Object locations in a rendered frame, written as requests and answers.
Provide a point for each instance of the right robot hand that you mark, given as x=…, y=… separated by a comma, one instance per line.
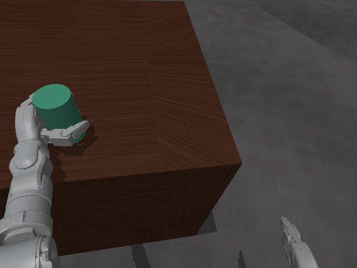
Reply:
x=298, y=254

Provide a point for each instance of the left robot arm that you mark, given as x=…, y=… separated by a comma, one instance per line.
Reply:
x=26, y=229

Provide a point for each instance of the left robot hand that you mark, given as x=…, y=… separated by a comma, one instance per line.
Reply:
x=29, y=125

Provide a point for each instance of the can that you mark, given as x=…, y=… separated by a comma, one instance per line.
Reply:
x=57, y=107

